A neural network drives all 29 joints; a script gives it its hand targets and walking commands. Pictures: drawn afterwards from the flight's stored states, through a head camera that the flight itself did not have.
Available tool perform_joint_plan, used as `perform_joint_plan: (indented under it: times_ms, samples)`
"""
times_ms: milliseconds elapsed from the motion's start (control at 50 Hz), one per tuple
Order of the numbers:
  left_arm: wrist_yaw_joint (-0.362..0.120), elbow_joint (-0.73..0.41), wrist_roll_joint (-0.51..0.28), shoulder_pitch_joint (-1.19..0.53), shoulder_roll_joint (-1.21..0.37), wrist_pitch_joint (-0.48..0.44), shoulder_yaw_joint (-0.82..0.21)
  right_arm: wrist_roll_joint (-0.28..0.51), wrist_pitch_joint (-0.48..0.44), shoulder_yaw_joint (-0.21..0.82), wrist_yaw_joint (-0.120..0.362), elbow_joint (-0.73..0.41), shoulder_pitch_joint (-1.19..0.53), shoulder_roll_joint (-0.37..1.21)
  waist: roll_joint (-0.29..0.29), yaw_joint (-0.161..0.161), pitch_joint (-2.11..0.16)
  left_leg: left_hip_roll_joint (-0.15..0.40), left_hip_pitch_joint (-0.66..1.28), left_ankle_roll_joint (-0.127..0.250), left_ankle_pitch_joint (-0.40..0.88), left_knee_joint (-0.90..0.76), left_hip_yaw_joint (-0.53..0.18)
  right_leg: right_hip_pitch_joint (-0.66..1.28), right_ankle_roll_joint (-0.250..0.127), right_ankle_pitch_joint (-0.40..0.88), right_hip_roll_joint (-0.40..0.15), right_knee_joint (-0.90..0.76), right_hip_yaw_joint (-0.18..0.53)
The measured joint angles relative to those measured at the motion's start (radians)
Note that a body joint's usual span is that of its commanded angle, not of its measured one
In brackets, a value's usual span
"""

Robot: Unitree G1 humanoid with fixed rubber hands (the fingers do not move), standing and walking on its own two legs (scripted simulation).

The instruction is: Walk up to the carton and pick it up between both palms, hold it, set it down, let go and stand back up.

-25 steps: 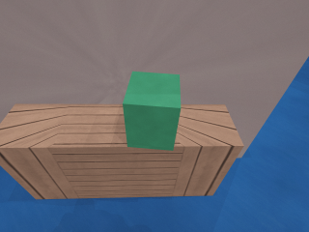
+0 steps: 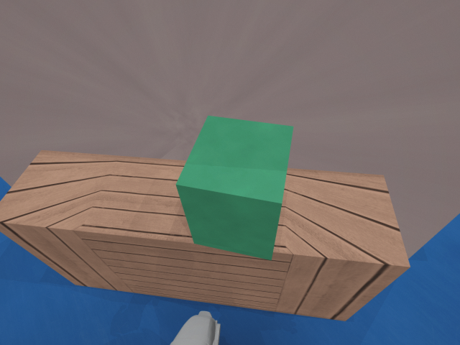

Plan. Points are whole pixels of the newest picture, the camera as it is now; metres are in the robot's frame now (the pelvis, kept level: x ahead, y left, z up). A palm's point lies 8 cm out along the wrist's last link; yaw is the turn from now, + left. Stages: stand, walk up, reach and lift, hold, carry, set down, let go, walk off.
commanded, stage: walk up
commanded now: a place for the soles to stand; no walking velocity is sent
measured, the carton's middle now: (240, 189) +0.47 +0.02 -0.07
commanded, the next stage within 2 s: none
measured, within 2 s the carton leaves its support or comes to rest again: neither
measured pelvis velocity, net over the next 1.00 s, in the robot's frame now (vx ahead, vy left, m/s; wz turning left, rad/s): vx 0.03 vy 0.03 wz -0.03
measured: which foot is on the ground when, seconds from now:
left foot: up 0.00-0.06, down 0.08-1.00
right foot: down 0.00-1.00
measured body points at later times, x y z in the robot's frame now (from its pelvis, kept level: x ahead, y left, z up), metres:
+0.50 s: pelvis +0.06 +0.02 -0.03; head +0.12 +0.00 +0.42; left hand +0.13 +0.34 -0.14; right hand +0.24 -0.29 -0.14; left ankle +0.11 +0.14 -0.71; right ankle +0.01 -0.13 -0.71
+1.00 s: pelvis +0.03 +0.03 -0.01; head +0.06 +0.02 +0.44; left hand +0.15 +0.34 -0.12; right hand +0.14 -0.28 -0.13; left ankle +0.11 +0.14 -0.71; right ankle +0.01 -0.13 -0.71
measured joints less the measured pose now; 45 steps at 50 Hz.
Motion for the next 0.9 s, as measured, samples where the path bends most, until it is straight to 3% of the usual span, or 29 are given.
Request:
perform_joint_plan:
  times_ms: [80,120,140,200,260,300,360,440,500,540,640,700,900]
  samples:
    - [0.012,-0.002,-0.007,-0.007,0.015,0.017,-0.007,0.005,0.004,0.011,0.001,-0.004,-0.041,0.019,-0.019,0.015,0.016,0.015,0.049,0.017,0.064,-0.146,0.053,-0.012,0.016,-0.073,-0.024,0.075,-0.009]
    - [0.016,0.001,-0.014,-0.035,0.027,0.03,-0.009,0.002,0.006,0.017,0.001,0.0,-0.075,0.051,-0.078,0.027,0.047,-0.019,0.066,-0.008,0.047,-0.144,0.086,-0.023,0.029,-0.12,-0.073,0.137,0.014]
    - [0.017,0.001,-0.019,-0.049,0.028,0.036,-0.011,-0.001,0.006,0.024,0.002,-0.006,-0.091,0.064,-0.106,0.031,0.059,-0.037,0.07,-0.012,0.038,-0.144,0.103,-0.035,0.036,-0.078,-0.094,0.163,0.036]
    - [0.026,0.008,-0.027,-0.102,0.011,0.054,-0.025,0.005,0.001,0.043,-0.003,-0.036,-0.132,0.075,-0.104,0.009,0.071,-0.043,0.037,-0.002,0.013,-0.108,0.09,-0.102,0.069,-0.111,-0.059,0.278,0.123]
    - [0.026,0.012,-0.03,-0.153,0.01,0.06,-0.034,0.011,0.001,0.058,-0.012,-0.046,-0.178,0.093,-0.117,-0.003,0.076,-0.046,0.014,-0.005,0.008,-0.096,0.091,-0.142,0.056,-0.178,-0.044,0.299,0.198]
    - [0.024,0.011,-0.03,-0.171,0.011,0.052,-0.036,0.01,0.004,0.065,-0.015,-0.053,-0.203,0.098,-0.12,-0.005,0.071,-0.041,-0.007,-0.012,-0.002,-0.075,0.095,-0.142,0.044,-0.146,-0.048,0.233,0.221]
    - [0.029,0.02,-0.013,-0.182,-0.012,0.03,-0.039,0.01,0.024,0.062,-0.015,-0.05,-0.235,0.086,-0.06,-0.016,0.078,-0.007,-0.019,-0.021,-0.025,-0.027,0.056,-0.116,0.076,-0.13,-0.009,0.201,0.192]
    - [0.034,0.027,0.001,-0.137,-0.01,0.022,-0.043,0.011,0.047,0.042,-0.014,-0.038,-0.243,0.067,-0.057,0.004,0.034,-0.021,0.012,0.007,-0.168,0.021,0.055,-0.129,0.078,-0.151,-0.014,0.223,0.231]
    - [0.041,0.039,-0.003,-0.125,0.003,0.027,-0.038,0.011,0.033,0.014,-0.01,-0.033,-0.237,0.048,-0.059,-0.003,0.03,-0.027,0.043,-0.025,-0.107,0.002,0.08,-0.117,0.095,-0.17,-0.038,0.235,0.244]
    - [0.043,0.045,-0.012,-0.127,0.015,0.032,-0.031,0.006,0.022,0.005,-0.008,-0.026,-0.233,0.045,-0.071,-0.001,0.03,-0.037,0.058,-0.018,-0.119,-0.014,0.102,-0.125,0.101,-0.128,-0.051,0.248,0.265]
    - [0.051,0.061,-0.025,-0.156,0.037,0.034,-0.019,0.005,0.018,0.01,-0.01,-0.013,-0.204,0.054,-0.059,-0.017,0.018,-0.019,0.06,-0.007,-0.123,-0.013,0.1,-0.136,0.073,-0.11,-0.034,0.272,0.259]
    - [0.044,0.062,-0.014,-0.161,0.043,0.021,-0.015,0.007,0.033,0.018,-0.008,0.003,-0.19,0.067,-0.065,-0.021,-0.008,-0.009,0.043,-0.017,-0.119,-0.01,0.1,-0.112,0.099,-0.17,-0.029,0.197,0.261]
    - [0.04,0.086,-0.014,-0.19,0.005,0.044,-0.032,0.007,0.017,0.016,-0.001,0.047,-0.164,0.078,-0.073,-0.04,-0.01,-0.021,0.088,0.001,-0.062,-0.087,0.122,-0.091,0.117,-0.096,-0.047,0.152,0.276]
